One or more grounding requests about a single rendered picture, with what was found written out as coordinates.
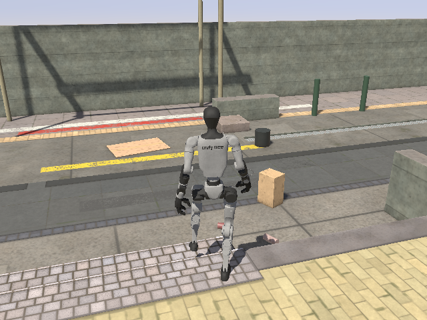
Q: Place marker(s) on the left robot forearm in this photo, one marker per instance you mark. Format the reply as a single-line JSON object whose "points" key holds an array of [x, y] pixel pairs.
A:
{"points": [[184, 178]]}

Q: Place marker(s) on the robot head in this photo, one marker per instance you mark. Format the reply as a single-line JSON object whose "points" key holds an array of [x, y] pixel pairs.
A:
{"points": [[211, 117]]}

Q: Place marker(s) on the robot left hand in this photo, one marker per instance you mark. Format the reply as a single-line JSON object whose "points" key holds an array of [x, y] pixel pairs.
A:
{"points": [[179, 206]]}

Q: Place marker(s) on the robot torso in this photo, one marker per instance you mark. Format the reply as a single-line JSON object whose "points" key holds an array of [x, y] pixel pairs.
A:
{"points": [[213, 159]]}

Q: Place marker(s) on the robot right hand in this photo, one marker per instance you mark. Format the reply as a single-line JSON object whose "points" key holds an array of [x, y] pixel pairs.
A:
{"points": [[241, 183]]}

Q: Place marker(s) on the right robot forearm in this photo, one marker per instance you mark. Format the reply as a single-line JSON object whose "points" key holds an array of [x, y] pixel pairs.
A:
{"points": [[244, 174]]}

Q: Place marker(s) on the right robot upper arm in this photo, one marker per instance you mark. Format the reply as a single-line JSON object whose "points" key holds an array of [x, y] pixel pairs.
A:
{"points": [[236, 150]]}

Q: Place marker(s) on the left robot upper arm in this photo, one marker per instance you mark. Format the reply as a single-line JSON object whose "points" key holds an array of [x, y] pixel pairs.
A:
{"points": [[188, 154]]}

